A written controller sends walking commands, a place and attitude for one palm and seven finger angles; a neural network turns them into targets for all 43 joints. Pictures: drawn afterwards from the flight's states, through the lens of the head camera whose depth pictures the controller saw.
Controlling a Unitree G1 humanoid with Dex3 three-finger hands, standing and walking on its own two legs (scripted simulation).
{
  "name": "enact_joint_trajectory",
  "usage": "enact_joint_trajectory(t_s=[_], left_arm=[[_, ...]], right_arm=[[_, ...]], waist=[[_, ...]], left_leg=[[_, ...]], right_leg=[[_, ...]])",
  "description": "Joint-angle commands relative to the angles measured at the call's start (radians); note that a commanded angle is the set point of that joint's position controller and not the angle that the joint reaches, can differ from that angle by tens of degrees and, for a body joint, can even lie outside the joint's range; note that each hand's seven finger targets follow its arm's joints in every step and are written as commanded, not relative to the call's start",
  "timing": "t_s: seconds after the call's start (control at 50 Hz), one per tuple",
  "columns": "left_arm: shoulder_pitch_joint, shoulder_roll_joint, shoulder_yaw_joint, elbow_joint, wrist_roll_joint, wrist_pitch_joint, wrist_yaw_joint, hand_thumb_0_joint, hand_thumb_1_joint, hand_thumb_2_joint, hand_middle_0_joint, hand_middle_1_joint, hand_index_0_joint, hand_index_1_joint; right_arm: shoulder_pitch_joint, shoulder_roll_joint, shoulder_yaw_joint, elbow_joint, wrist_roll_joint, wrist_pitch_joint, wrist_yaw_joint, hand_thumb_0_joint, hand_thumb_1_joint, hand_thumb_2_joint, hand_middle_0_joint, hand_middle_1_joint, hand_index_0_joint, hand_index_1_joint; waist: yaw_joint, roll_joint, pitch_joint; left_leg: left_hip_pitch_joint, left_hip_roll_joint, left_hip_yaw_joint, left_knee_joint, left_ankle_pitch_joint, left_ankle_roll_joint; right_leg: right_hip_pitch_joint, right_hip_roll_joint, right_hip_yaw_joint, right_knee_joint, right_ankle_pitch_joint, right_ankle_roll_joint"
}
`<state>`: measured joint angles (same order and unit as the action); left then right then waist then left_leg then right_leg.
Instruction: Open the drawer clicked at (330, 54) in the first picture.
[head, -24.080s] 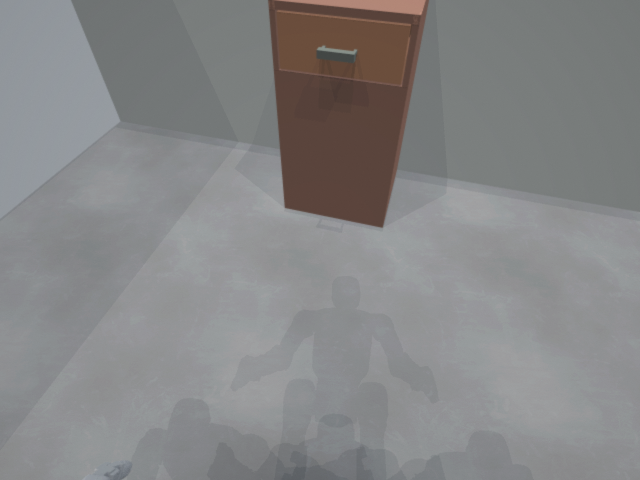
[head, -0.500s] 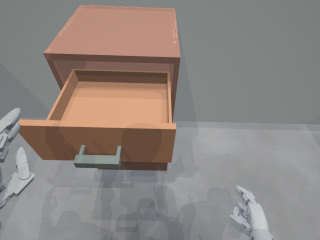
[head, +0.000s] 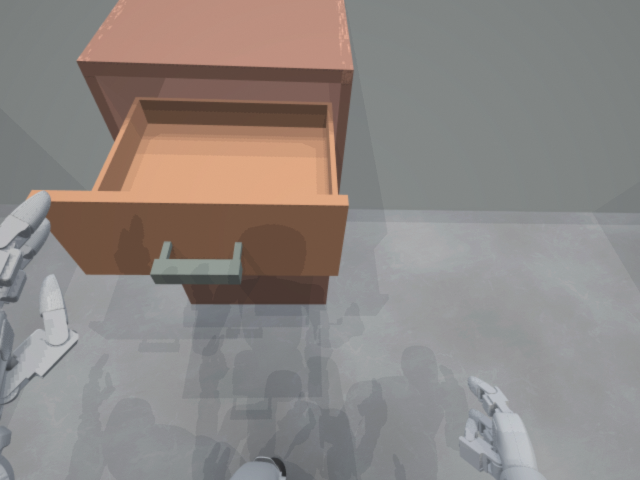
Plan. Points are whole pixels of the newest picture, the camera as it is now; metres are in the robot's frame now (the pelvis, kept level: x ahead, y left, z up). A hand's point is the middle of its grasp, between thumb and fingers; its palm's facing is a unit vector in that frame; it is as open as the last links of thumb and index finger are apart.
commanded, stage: step back with the hand held close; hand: left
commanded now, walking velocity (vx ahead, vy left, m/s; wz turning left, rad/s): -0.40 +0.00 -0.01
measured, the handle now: (200, 259) +0.40 +0.20 -0.01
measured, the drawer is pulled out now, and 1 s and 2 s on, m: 0.29 0.29 0.29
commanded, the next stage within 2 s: stop stepping back and stand still in 0.36 s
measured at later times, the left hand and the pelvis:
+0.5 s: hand out of the picture +0.09 +0.23 +0.17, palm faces +0.28 -0.87 -0.40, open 7.4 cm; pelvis -0.12 +0.01 -0.01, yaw -4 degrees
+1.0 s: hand out of the picture -0.01 +0.24 +0.19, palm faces +0.28 -0.79 -0.55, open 7.4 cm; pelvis -0.20 +0.01 +0.01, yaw -2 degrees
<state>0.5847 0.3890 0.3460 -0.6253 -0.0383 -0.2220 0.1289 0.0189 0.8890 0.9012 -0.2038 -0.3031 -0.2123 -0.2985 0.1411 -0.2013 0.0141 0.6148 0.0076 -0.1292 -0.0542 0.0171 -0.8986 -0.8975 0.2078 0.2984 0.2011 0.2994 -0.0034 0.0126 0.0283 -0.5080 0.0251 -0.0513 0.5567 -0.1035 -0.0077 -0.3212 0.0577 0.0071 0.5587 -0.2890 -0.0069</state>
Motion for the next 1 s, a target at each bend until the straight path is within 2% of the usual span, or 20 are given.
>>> enact_joint_trajectory(t_s=[0.0,0.06,0.12,0.18,0.22,0.38,0.42,0.44,0.46,0.48,0.5,0.56,0.62,0.66,0.7,0.74,0.86,0.92,0.94,0.98], left_arm=[[0.1,0.201,0.186,-0.195,-0.027,-0.061,0.022,0.0,0.9,0.9,-0.2,-0.3,-0.2,-0.3],[0.062,0.192,0.18,-0.177,-0.024,-0.041,0.02,0.0,0.9,0.9,-0.2,-0.3,-0.2,-0.3],[0.022,0.198,0.169,-0.182,-0.025,-0.046,0.013,0.0,0.9,0.9,-0.2,-0.3,-0.2,-0.3],[0.0,0.168,0.146,-0.18,-0.01,-0.062,0.011,0.0,0.9,0.9,-0.2,-0.3,-0.2,-0.3],[-0.011,0.132,0.099,-0.206,-0.017,-0.058,0.019,0.0,0.9,0.9,-0.2,-0.3,-0.2,-0.3],[-0.039,0.18,0.126,-0.273,-0.042,-0.019,0.02,0.0,0.9,0.9,-0.2,-0.3,-0.2,-0.3],[-0.031,0.217,0.159,-0.269,-0.047,-0.034,0.016,0.0,0.9,0.9,-0.2,-0.3,-0.2,-0.3],[-0.039,0.25,0.178,-0.272,-0.042,-0.046,0.017,0.0,0.9,0.9,-0.2,-0.3,-0.2,-0.3],[-0.057,0.272,0.192,-0.27,-0.033,-0.056,0.027,0.0,0.9,0.9,-0.2,-0.3,-0.2,-0.3],[-0.068,0.29,0.234,-0.281,-0.028,-0.063,0.043,0.0,0.9,0.9,-0.2,-0.3,-0.2,-0.3],[-0.084,0.251,0.19,-0.256,-0.01,-0.048,0.015,0.0,0.9,0.9,-0.2,-0.3,-0.2,-0.3],[0.055,0.175,0.156,-0.134,0.006,0.001,0.027,0.0,0.9,0.9,-0.2,-0.3,-0.2,-0.3],[0.064,0.115,0.102,-0.108,-0.008,0.007,0.031,0.0,0.9,0.9,-0.2,-0.3,-0.2,-0.3],[0.019,0.166,0.11,-0.18,-0.001,-0.011,0.042,0.0,0.9,0.9,-0.2,-0.3,-0.2,-0.3],[0.033,0.207,0.158,-0.214,-0.006,-0.025,0.046,0.0,0.9,0.9,-0.2,-0.3,-0.2,-0.3],[0.045,0.219,0.156,-0.322,-0.004,-0.033,0.037,0.0,0.9,0.9,-0.2,-0.3,-0.2,-0.3],[0.185,0.195,0.168,-0.259,-0.015,-0.01,0.049,0.0,0.9,0.9,-0.2,-0.3,-0.2,-0.3],[0.132,0.176,0.169,-0.111,-0.003,0.008,0.056,0.0,0.9,0.9,-0.2,-0.3,-0.2,-0.3],[0.117,0.168,0.163,-0.064,0.002,0.014,0.052,0.0,0.9,0.9,-0.2,-0.3,-0.2,-0.3],[0.033,0.177,0.144,-0.049,-0.007,0.016,0.035,0.0,0.9,0.9,-0.2,-0.3,-0.2,-0.3]], right_arm=[[-0.092,-0.116,-0.067,-0.162,0.014,-0.03,-0.023,0.0,-0.9,-0.9,0.2,0.3,0.2,0.3],[-0.127,-0.096,-0.056,-0.162,0.009,0.002,-0.028,0.0,-0.9,-0.9,0.2,0.3,0.2,0.3],[-0.125,-0.137,-0.058,-0.174,-0.002,0.0,-0.038,0.0,-0.9,-0.9,0.2,0.3,0.2,0.3],[-0.077,-0.14,-0.065,-0.164,-0.035,-0.047,-0.028,0.0,-0.9,-0.9,0.2,0.3,0.2,0.3],[-0.06,-0.135,-0.064,-0.147,-0.025,-0.067,-0.02,0.0,-0.9,-0.9,0.2,0.3,0.2,0.3],[-0.083,-0.129,-0.04,-0.134,-0.028,-0.08,0.008,0.0,-0.9,-0.9,0.2,0.3,0.2,0.3],[-0.077,-0.106,-0.039,-0.125,-0.023,-0.062,0.015,0.0,-0.9,-0.9,0.2,0.3,0.2,0.3],[-0.073,-0.103,-0.043,-0.114,-0.011,-0.049,0.012,0.0,-0.9,-0.9,0.2,0.3,0.2,0.3],[-0.092,-0.109,-0.036,-0.119,-0.016,-0.038,0.006,0.0,-0.9,-0.9,0.2,0.3,0.2,0.3],[-0.074,-0.108,-0.03,-0.124,-0.032,-0.031,0.005,0.0,-0.9,-0.9,0.2,0.3,0.2,0.3],[-0.07,-0.102,-0.028,-0.141,-0.002,-0.04,0.011,0.0,-0.9,-0.9,0.2,0.3,0.2,0.3],[-0.081,-0.075,-0.011,-0.15,0.0,-0.009,-0.024,0.0,-0.9,-0.9,0.2,0.3,0.2,0.3],[-0.018,-0.121,-0.019,-0.133,0.009,-0.037,-0.033,0.0,-0.9,-0.9,0.2,0.3,0.2,0.3],[0.025,-0.154,-0.045,-0.154,0.006,-0.059,-0.022,0.0,-0.9,-0.9,0.2,0.3,0.2,0.3],[0.018,-0.14,-0.044,-0.158,-0.007,-0.079,-0.017,0.0,-0.9,-0.9,0.2,0.3,0.2,0.3],[0.03,-0.13,-0.037,-0.152,-0.021,-0.088,-0.006,0.0,-0.9,-0.9,0.2,0.3,0.2,0.3],[-0.022,-0.132,-0.031,-0.167,-0.011,-0.085,-0.003,0.0,-0.9,-0.9,0.2,0.3,0.2,0.3],[-0.029,-0.137,-0.04,-0.165,-0.013,-0.042,-0.019,0.0,-0.9,-0.9,0.2,0.3,0.2,0.3],[-0.033,-0.134,-0.048,-0.162,-0.01,-0.026,-0.021,0.0,-0.9,-0.9,0.2,0.3,0.2,0.3],[-0.022,-0.134,-0.063,-0.153,-0.004,0.001,-0.017,0.0,-0.9,-0.9,0.2,0.3,0.2,0.3]], waist=[[0.011,-0.095,-0.276],[0.005,-0.161,-0.116],[0.011,0.154,-0.129],[0.01,0.213,-0.159],[0.015,0.137,-0.176],[0.036,0.234,-0.219],[0.029,0.061,-0.203],[0.028,-0.129,-0.191],[0.047,-0.183,-0.09],[0.024,-0.124,-0.116],[0.02,-0.234,-0.185],[-0.006,-0.114,-0.122],[-0.025,0.065,-0.132],[-0.01,0.166,-0.193],[-0.006,0.123,-0.207],[-0.014,0.197,-0.197],[0.002,0.196,-0.091],[-0.003,0.158,-0.049],[0.004,0.068,-0.039],[-0.004,-0.34,0.014]], left_leg=[[0.292,-0.059,0.051,0.167,-0.096,-0.01],[0.225,-0.052,0.026,0.092,-0.149,-0.006],[0.181,0.142,-0.184,-0.248,0.167,0.059],[-0.063,0.315,-0.354,-0.454,-0.376,0.171],[0.145,0.268,-0.239,-0.339,-0.147,0.174],[0.117,0.162,-0.092,-0.385,-0.315,0.05],[0.157,0.07,-0.003,-0.112,-0.279,-0.024],[0.218,-0.042,0.042,0.275,-0.241,-0.068],[0.089,-0.117,0.054,0.587,-0.362,-0.078],[-0.012,-0.079,0.032,0.672,-0.361,-0.066],[-0.035,-0.086,0.002,0.689,-0.349,-0.043],[0.02,-0.021,0.099,0.266,-0.247,-0.009],[0.277,-0.005,0.088,-0.211,0.035,0.024],[0.482,0.217,-0.173,-0.149,0.479,0.101],[0.545,0.227,-0.228,-0.164,0.574,0.108],[0.461,0.222,-0.244,-0.234,0.467,0.044],[0.087,0.191,-0.117,-0.449,-0.473,0.089],[-0.078,0.155,-0.063,-0.376,-0.622,0.056],[-0.133,0.106,-0.013,-0.231,-0.602,0.038],[-0.137,-0.034,0.076,0.428,-0.373,0.004]], right_leg=[[-0.075,-0.267,0.163,-0.214,0.338,-0.101],[-0.152,-0.254,0.131,-0.248,0.194,-0.098],[-0.049,-0.003,-0.046,0.06,0.031,0.018],[0.085,0.035,0.06,0.547,-0.255,0.004],[-0.053,-0.001,0.066,0.478,-0.229,0.003],[0.142,0.034,-0.065,0.041,-0.264,-0.038],[0.053,-0.125,0.096,-0.292,-0.206,-0.11],[-0.165,-0.37,0.407,-0.463,-0.258,-0.196],[-0.228,-0.483,0.435,-0.483,-0.066,-0.249],[-0.124,-0.466,0.27,-0.383,0.254,-0.223],[-0.066,-0.39,0.237,-0.29,0.349,-0.185],[0.121,-0.272,0.047,-0.166,0.577,-0.122],[0.135,-0.187,-0.003,-0.024,0.45,-0.034],[-0.068,-0.085,-0.031,0.104,-0.095,0.016],[-0.135,-0.044,-0.03,0.125,-0.174,0.014],[-0.087,-0.05,-0.015,0.244,-0.197,0.012],[0.128,-0.041,-0.108,0.167,-0.159,0.001],[0.284,-0.027,-0.152,0.004,-0.189,-0.03],[0.318,-0.06,-0.098,-0.094,-0.216,-0.055],[0.026,-0.441,0.487,-0.474,-0.523,-0.218]])
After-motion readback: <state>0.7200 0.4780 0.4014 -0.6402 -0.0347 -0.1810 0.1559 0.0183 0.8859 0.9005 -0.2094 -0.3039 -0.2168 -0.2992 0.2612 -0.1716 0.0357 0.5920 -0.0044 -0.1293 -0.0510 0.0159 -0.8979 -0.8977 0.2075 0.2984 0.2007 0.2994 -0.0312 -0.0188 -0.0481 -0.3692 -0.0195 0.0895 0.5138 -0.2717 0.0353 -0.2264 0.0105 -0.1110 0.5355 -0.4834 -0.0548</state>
